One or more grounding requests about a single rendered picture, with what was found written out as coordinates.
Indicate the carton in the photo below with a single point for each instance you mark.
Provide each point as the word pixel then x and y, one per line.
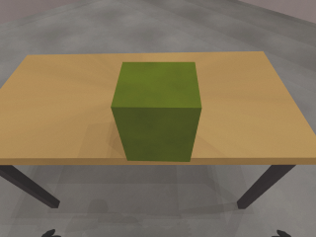
pixel 156 107

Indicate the table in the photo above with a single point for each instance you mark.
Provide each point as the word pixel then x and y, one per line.
pixel 55 109

